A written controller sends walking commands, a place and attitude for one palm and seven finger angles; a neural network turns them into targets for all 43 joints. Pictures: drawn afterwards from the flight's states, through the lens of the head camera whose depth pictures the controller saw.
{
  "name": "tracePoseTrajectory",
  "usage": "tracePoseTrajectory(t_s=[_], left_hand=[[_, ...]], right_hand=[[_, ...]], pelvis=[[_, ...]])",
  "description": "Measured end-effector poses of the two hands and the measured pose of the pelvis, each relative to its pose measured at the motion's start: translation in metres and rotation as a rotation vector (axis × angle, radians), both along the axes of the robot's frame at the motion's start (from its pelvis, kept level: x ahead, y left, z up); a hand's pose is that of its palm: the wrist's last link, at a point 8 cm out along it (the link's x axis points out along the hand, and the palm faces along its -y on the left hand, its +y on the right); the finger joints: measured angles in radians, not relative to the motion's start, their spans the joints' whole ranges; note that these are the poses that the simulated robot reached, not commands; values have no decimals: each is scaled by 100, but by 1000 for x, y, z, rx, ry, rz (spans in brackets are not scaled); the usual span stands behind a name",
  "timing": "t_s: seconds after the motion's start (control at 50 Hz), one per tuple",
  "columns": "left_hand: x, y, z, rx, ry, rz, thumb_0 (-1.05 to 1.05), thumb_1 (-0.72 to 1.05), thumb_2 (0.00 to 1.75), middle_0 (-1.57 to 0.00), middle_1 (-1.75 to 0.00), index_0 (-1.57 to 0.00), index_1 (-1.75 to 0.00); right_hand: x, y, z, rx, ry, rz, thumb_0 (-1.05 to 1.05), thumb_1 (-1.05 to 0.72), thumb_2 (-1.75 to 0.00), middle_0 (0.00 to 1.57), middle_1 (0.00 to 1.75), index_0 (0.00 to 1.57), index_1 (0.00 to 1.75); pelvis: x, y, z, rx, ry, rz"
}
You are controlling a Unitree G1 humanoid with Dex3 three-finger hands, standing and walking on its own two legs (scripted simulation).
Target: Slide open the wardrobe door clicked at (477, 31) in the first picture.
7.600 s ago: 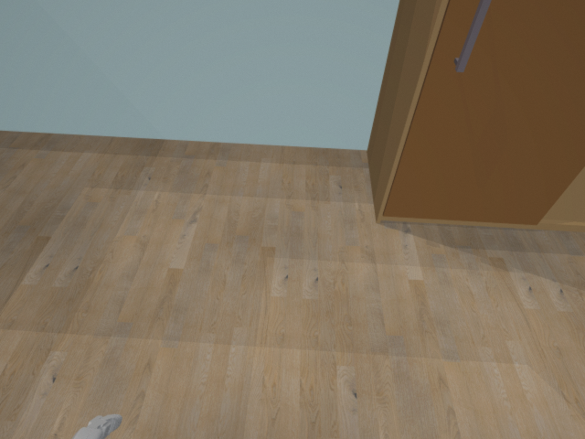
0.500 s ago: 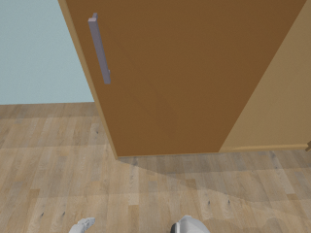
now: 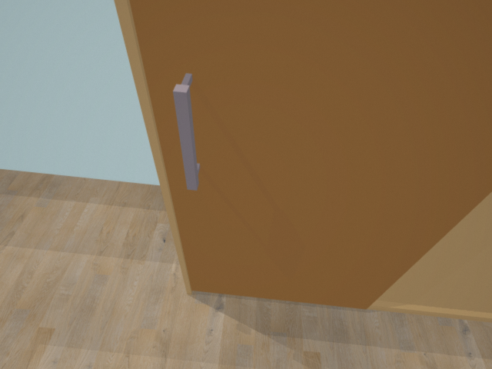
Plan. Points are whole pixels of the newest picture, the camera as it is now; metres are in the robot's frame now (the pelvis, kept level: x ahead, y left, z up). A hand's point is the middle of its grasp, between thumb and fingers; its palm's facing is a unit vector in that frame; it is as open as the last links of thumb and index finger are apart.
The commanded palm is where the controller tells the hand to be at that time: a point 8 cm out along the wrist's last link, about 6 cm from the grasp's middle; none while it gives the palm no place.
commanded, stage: come to a stop and stand still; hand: left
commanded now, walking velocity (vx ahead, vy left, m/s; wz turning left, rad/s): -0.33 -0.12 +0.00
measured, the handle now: (190, 137) +0.47 +0.16 +0.11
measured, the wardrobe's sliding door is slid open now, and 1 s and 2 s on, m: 0.00 0.00 0.00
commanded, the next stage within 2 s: none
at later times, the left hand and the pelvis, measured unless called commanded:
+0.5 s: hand out of the picture +0.02 +0.12 -0.14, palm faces +0.03 -0.96 -0.29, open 7.4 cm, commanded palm none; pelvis -0.04 -0.08 +0.01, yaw -2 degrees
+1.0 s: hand out of the picture -0.08 +0.16 -0.16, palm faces +0.06 -0.98 -0.21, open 7.4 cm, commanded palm none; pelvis -0.09 -0.03 +0.01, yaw -1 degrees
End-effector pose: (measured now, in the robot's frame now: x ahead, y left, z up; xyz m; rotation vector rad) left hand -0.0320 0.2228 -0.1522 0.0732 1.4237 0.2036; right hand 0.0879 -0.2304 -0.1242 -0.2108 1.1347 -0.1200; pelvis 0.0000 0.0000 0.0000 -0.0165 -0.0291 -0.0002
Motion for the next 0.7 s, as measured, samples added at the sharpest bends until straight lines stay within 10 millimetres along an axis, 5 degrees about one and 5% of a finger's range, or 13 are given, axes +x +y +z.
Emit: tracePoseTrajectory(t_s=[0.14, 0.34, 0.4, 0.54, 0.7], left_hand=[[21, -6, 6, -6, 50, -45, 0, 91, 89, -20, -29, -19, -30], [63, -17, 23, 136, -140, -95, 0, 91, 89, -20, -30, -19, -30], [59, -33, 27, 159, -170, -114, 0, 91, 89, -20, -29, -19, -30], [42, -68, 47, 125, -170, -107, 0, 91, 89, -20, -30, -20, -30], [9, -66, 52, 140, -160, -60, 0, 91, 89, -21, -30, -20, -30]], right_hand=[[17, 22, -1, 46, 2, -40, 0, -92, -89, 20, 30, 20, 30], [-27, -54, -25, 43, 60, -105, -1, -92, -89, 21, 30, 20, 30], [-45, -78, -35, 56, 83, -125, 0, -92, -89, 20, 30, 20, 30], [-96, -102, -22, 69, 172, -125, 0, -91, -89, 20, 30, 19, 30], [-146, -102, -18, 62, 297, -93, 1, -91, -89, 20, 30, 19, 30]], pelvis=[[7, 0, 6, 19, -11, -23], [-19, -47, -5, 42, -23, -38], [-27, -63, -10, 49, -36, -32], [-39, -81, 11, 82, -6, -24], [-58, -82, 17, 88, 15, 1]])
